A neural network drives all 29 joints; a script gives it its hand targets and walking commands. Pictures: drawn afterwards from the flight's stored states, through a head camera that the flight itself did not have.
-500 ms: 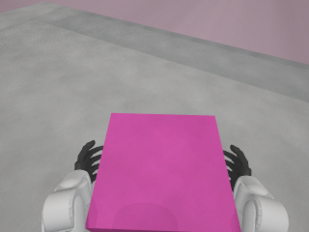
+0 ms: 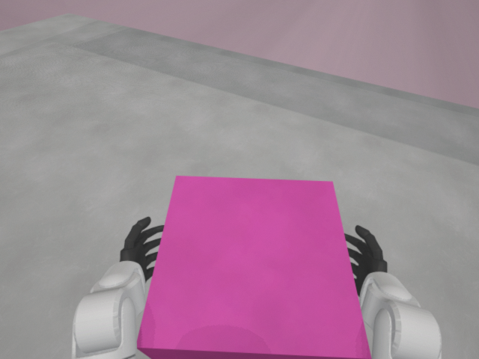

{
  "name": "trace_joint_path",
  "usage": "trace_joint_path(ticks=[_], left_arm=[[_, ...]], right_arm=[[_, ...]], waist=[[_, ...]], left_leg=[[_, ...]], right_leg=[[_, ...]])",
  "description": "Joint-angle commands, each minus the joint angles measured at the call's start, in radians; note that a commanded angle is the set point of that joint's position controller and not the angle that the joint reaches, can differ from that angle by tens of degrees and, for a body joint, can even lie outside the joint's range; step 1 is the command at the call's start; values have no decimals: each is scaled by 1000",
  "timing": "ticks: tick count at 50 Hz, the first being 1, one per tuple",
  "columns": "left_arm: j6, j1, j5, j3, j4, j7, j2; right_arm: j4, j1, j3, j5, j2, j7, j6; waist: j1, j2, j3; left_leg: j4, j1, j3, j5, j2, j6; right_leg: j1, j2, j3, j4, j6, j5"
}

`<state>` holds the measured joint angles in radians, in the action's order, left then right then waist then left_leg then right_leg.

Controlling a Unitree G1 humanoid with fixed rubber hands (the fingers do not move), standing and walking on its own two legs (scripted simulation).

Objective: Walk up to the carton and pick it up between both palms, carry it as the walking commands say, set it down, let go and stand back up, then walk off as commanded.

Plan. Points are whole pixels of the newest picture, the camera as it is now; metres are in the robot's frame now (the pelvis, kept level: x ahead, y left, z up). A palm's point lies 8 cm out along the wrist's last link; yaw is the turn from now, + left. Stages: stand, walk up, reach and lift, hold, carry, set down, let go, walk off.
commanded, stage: carry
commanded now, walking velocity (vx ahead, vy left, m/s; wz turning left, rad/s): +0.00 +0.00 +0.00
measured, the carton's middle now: (249, 281) +0.27 +0.00 +0.01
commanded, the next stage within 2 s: hold in 1.86 s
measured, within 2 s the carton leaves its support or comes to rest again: neither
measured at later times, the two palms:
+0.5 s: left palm (125, 293) +0.21 +0.18 +0.08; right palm (381, 303) +0.21 -0.17 +0.09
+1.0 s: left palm (135, 304) +0.20 +0.17 +0.05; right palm (378, 315) +0.21 -0.18 +0.06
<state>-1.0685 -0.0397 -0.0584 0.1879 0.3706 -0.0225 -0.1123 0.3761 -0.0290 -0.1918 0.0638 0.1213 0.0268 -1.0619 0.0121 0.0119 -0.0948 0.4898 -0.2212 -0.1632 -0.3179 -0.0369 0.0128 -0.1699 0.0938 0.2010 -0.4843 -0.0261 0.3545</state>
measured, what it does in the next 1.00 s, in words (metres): shifts its weight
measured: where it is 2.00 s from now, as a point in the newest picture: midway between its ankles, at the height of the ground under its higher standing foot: outside the picture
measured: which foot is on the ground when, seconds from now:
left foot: down 0.00-1.00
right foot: down 0.00-1.00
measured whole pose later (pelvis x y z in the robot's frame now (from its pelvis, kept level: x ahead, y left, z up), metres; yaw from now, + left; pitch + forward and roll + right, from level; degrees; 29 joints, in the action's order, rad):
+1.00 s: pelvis -0.06 -0.01 +0.00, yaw +0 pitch +2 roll +0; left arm -0.88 -0.10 -0.14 0.19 0.11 0.02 -0.09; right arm 0.12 -0.08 -0.20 0.13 0.12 -0.01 -0.87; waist 0.01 0.01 -0.07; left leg 0.48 -0.28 -0.15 -0.22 -0.06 0.01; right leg -0.23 0.07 0.21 -0.48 0.01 0.27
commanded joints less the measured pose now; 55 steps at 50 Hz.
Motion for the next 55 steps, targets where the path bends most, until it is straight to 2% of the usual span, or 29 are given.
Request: trace_joint_path(ticks=[1,14,25,33,42,55], left_arm=[[6,-370,210,-659,69,79,-629],[-22,-367,208,-654,90,69,-609],[-11,-391,192,-622,37,68,-598],[49,-416,165,-601,-48,93,-614],[157,-445,128,-586,-166,136,-638],[244,-454,121,-612,-226,177,-669]], right_arm=[[67,-361,659,-210,625,-84,2],[93,-365,660,-222,606,-74,-23],[38,-388,623,-203,589,-74,-11],[-48,-406,601,-176,605,-97,46],[-174,-437,588,-140,642,-138,150],[-235,-456,615,-136,681,-175,236]], waist=[[-1,-2,-170],[-3,-14,-138],[-1,-11,-124],[1,-8,-128],[-1,-13,-139],[-6,-11,-161]], left_leg=[[-39,68,100,500,-121,7],[-79,23,111,368,-121,14],[-101,0,118,284,-118,14],[-105,-5,118,256,-117,13],[-98,-11,120,240,-118,12],[-75,-12,115,257,-116,7]], right_leg=[[70,90,-80,24,5,-467],[42,84,-88,58,12,-318],[20,80,-100,79,20,-247],[15,80,-104,85,27,-239],[10,77,-105,77,37,-232],[13,79,-113,63,41,-268]])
